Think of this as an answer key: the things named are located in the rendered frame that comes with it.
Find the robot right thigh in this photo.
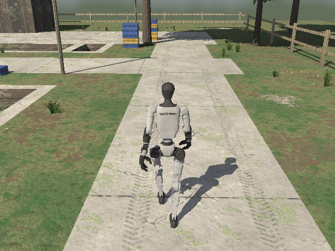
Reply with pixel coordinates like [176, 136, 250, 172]
[171, 147, 185, 192]

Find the robot right forearm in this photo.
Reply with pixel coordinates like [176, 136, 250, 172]
[185, 126, 192, 142]

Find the left robot upper arm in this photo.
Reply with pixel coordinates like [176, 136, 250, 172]
[146, 105, 157, 135]

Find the robot left forearm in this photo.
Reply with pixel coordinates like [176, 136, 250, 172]
[140, 127, 151, 156]

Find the robot left hand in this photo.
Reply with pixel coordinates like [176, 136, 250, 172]
[139, 155, 152, 171]

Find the robot right hand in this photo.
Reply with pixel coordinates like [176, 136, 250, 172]
[179, 140, 191, 150]

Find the right robot upper arm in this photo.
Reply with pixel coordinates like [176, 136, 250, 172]
[179, 105, 191, 133]

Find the right robot shin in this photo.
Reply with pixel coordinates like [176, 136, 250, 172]
[172, 182, 181, 220]

